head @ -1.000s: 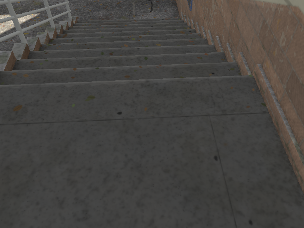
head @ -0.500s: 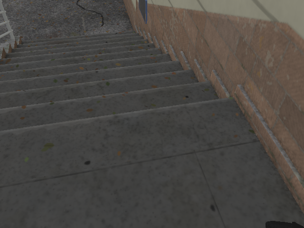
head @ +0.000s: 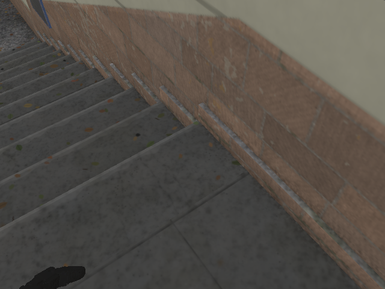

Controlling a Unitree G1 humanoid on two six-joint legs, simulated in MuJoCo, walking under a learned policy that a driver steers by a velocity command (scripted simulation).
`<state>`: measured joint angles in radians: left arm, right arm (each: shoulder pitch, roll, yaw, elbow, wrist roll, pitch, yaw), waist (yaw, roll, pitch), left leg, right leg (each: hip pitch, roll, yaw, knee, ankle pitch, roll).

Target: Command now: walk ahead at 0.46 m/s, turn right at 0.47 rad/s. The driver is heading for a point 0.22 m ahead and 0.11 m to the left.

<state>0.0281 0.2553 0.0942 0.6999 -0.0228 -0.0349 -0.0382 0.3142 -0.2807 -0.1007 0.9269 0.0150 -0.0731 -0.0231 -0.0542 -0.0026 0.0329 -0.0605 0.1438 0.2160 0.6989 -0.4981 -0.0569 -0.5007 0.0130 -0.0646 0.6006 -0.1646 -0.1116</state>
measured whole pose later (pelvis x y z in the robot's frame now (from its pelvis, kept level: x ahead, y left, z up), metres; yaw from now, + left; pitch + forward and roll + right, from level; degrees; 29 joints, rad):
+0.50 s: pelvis +0.20 +0.02 +0.01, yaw -6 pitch +2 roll +1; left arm 0.22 0.28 0.01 0.83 0.02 -0.05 0.03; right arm 0.05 -0.24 -0.02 0.80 -0.02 -0.08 0.01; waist 0.01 0.00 0.02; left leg -0.42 -0.04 0.00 0.47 -0.08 0.03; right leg -0.21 0.01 0.05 0.66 -0.46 0.02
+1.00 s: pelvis +0.24 +0.04 +0.02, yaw -4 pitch +0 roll +0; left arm 0.20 0.28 -0.04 1.03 0.02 -0.05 0.02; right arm 0.05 -0.27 -0.02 0.90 0.00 0.01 -0.03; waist 0.00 0.01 0.02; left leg -0.33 -0.07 -0.02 0.43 -0.11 0.06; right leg -0.09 -0.04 0.01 0.44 -0.36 0.04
